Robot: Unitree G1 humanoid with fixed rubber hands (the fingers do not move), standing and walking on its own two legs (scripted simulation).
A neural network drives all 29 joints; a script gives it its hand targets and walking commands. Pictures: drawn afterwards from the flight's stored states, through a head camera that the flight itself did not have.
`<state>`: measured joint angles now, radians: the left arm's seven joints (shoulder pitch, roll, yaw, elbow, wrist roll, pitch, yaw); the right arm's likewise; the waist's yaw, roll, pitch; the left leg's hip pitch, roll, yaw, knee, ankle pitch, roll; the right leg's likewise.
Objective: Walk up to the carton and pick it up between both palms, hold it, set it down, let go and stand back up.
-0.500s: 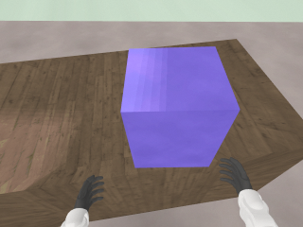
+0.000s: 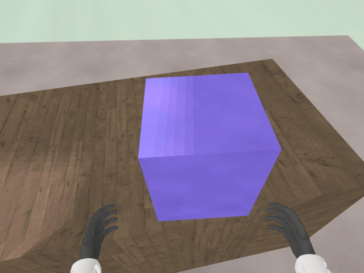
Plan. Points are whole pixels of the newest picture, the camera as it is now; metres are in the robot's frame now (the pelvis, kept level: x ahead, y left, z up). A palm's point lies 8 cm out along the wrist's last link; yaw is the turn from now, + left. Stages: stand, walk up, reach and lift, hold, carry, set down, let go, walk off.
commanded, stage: reach and lift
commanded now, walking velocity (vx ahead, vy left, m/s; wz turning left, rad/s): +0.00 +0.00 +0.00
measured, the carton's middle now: (200, 151) +0.40 -0.03 +0.02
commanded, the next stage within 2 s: none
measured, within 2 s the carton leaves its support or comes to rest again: neither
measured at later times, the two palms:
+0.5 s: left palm (92, 213) +0.26 +0.22 +0.00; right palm (289, 201) +0.26 -0.22 -0.01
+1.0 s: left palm (90, 171) +0.32 +0.21 +0.08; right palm (298, 162) +0.31 -0.23 +0.07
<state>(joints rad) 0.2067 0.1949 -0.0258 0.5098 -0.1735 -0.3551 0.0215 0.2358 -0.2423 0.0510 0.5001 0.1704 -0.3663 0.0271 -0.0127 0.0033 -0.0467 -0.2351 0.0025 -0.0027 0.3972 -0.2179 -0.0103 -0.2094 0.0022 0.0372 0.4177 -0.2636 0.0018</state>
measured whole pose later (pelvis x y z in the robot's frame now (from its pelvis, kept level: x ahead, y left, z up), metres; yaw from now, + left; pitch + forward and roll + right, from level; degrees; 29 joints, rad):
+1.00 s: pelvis -0.02 -0.01 +0.01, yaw +1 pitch +2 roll +0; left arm -0.32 0.32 0.01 0.49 -0.28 0.14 0.03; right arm -0.33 -0.30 0.01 0.48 0.27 0.16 -0.07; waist -0.02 0.02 -0.05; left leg -0.17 0.02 -0.03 0.27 -0.13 -0.03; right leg -0.15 0.02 0.02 0.29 -0.18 -0.01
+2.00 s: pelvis -0.02 +0.00 +0.01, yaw +0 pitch +9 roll +0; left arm -0.93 0.34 0.02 0.75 -0.31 0.47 0.12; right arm -0.96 -0.49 -0.02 0.88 0.37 0.40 0.03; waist -0.01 0.01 -0.09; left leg -0.29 0.01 -0.03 0.20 -0.07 -0.01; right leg -0.26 0.01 0.03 0.21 -0.10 0.01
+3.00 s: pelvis -0.02 -0.01 +0.00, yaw +0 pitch +18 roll +0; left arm -0.73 0.19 -0.02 1.10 -0.24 -0.17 0.09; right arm -0.77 -0.30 0.04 1.19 0.31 -0.21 0.01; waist -0.02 0.02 -0.14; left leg -0.49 0.01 -0.05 0.26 -0.07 -0.03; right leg -0.47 0.02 0.04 0.28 -0.11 0.00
